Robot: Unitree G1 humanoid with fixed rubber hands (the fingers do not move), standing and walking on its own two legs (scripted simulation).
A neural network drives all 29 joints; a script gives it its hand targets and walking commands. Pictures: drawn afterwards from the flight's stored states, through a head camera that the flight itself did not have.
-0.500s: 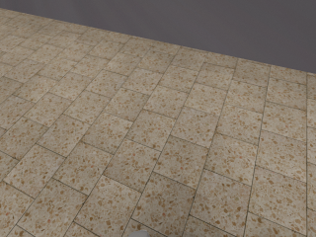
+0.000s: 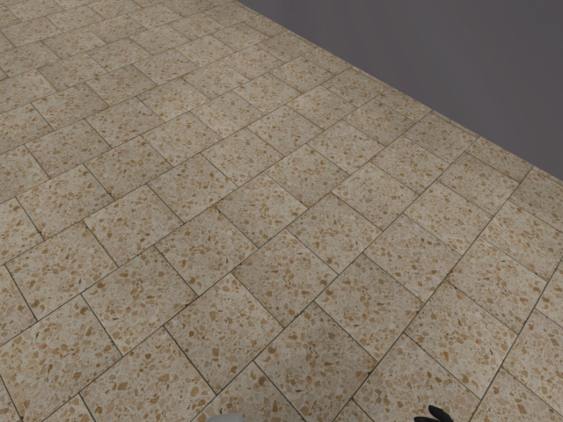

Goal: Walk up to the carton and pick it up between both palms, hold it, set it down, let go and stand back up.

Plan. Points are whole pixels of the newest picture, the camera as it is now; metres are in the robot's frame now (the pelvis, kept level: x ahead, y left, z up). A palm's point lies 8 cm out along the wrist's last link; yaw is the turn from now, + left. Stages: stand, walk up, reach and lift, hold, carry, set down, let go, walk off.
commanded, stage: walk up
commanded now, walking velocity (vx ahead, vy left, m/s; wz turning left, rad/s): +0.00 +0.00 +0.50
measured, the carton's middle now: out of the picture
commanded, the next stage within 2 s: none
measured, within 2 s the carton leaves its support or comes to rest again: neither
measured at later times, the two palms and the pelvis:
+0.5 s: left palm out of the picture +0.06 +0.26 -0.11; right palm out of the picture +0.03 -0.23 -0.11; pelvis -0.02 +0.00 +0.02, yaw +12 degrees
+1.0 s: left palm out of the picture -0.11 +0.16 -0.09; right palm out of the picture +0.13 -0.27 -0.13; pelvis -0.03 -0.06 +0.03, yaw +29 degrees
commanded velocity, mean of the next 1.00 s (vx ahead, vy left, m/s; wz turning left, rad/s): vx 0.00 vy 0.00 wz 0.50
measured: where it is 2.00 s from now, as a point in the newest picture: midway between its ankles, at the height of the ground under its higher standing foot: outside the picture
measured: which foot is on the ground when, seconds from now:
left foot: down 0.00-0.62, up 0.64-1.00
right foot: up 0.00-0.60, down 0.62-1.00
